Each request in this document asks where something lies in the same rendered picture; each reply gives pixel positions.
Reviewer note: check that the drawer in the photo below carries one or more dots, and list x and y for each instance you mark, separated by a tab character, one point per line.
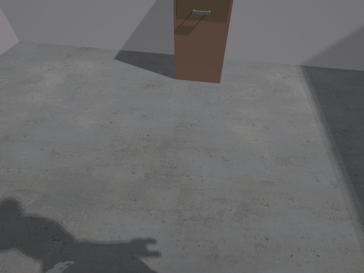
218	10

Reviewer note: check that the cabinet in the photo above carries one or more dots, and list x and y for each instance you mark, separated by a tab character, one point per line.
199	48

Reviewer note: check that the handle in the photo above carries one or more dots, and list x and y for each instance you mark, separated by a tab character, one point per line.
201	12

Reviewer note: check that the robot left hand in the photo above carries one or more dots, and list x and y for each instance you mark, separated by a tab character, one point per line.
62	267

